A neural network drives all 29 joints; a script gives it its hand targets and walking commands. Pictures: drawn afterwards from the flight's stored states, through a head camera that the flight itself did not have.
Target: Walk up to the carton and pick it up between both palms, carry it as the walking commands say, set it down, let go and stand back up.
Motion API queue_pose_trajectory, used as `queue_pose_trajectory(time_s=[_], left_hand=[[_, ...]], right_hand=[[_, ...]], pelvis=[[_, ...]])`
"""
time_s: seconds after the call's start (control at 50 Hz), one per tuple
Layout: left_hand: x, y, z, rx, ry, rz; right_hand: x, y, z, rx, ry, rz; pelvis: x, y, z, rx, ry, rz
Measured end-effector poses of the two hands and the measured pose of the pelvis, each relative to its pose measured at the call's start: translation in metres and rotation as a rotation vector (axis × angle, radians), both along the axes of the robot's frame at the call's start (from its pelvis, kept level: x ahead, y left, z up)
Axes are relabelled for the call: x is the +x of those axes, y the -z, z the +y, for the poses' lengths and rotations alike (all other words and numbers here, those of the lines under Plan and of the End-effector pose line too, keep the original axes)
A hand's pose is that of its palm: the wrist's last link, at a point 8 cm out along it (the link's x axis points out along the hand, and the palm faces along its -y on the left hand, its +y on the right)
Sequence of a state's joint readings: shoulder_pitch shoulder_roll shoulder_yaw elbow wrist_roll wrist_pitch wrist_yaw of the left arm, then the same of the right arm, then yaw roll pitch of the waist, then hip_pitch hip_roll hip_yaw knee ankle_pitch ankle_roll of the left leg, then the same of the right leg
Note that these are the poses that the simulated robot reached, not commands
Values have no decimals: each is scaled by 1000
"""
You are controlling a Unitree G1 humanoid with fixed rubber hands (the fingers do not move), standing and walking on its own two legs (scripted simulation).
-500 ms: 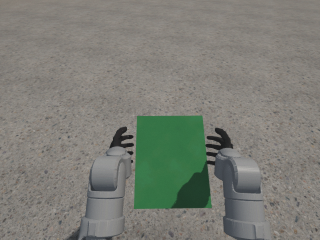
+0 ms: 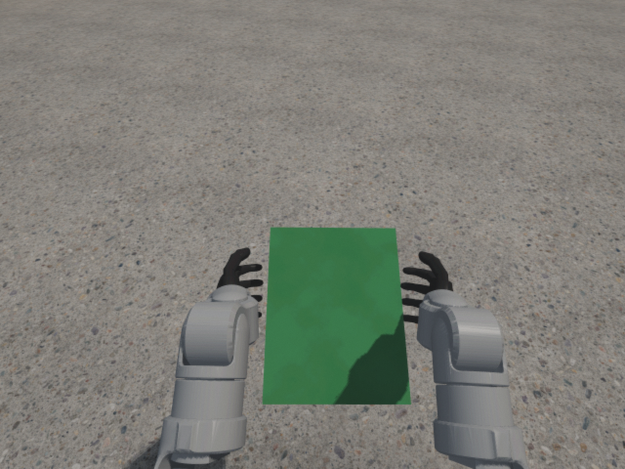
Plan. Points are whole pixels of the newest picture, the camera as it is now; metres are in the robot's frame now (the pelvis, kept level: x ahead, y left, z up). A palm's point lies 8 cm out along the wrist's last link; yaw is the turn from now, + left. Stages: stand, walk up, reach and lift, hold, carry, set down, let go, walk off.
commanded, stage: carry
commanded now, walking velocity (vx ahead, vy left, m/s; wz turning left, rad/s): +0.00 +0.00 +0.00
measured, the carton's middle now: (330, 320) +0.34 +0.00 -0.02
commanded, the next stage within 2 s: none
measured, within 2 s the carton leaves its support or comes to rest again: neither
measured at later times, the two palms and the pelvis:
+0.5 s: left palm (230, 296) +0.33 +0.13 +0.07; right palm (424, 301) +0.32 -0.13 +0.06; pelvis +0.03 +0.01 +0.00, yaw +0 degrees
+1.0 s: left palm (231, 297) +0.34 +0.14 +0.05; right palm (418, 303) +0.33 -0.12 +0.05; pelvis +0.04 +0.01 +0.00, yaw +0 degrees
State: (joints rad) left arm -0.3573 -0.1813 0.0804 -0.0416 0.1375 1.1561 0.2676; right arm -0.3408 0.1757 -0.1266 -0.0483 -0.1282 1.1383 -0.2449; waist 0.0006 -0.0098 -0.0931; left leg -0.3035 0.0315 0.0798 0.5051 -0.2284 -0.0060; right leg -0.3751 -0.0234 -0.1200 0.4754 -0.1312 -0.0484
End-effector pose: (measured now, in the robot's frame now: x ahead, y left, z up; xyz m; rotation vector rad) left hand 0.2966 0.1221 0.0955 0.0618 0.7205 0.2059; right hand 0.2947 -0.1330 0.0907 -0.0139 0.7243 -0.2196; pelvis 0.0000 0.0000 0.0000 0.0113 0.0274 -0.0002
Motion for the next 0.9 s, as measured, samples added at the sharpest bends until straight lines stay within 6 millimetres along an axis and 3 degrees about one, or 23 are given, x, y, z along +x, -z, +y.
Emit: queue_pose_trajectory(time_s=[0.32, 0.9], left_hand=[[23, 21, 8, -30, 16, -23], [39, 44, 13, -6, 54, -25]], right_hand=[[22, 20, 4, 19, -11, -19], [36, 41, 8, -14, -41, -22]], pelvis=[[20, 0, 6, -2, 0, -8], [36, 1, 11, -10, 4, -2]])
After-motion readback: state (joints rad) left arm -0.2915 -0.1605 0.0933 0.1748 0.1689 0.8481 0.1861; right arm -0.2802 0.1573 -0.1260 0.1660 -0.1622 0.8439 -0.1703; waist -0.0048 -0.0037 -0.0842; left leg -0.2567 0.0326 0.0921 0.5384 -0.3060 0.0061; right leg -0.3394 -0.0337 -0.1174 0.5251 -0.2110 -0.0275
